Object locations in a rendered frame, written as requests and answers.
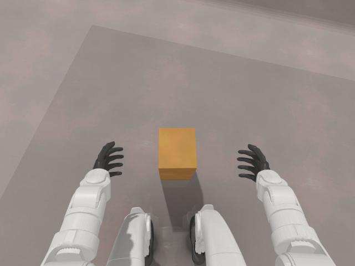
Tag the robot right hand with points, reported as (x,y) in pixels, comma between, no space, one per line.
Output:
(259,162)

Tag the left robot forearm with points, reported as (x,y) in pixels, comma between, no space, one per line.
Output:
(78,236)

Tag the robot left hand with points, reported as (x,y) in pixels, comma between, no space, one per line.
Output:
(104,158)

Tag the right robot forearm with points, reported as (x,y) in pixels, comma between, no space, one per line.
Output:
(290,230)

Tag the right robot foot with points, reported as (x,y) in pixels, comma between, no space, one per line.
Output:
(198,258)

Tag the carton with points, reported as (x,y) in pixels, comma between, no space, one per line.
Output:
(177,153)

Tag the right robot upper arm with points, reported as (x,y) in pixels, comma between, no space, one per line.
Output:
(302,259)

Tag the right robot thigh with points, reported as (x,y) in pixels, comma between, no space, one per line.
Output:
(221,248)

